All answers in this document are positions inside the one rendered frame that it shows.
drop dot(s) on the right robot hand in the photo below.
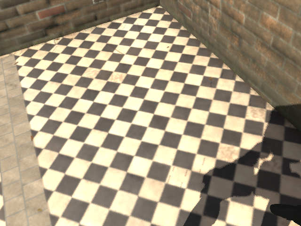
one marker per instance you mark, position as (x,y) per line
(290,212)

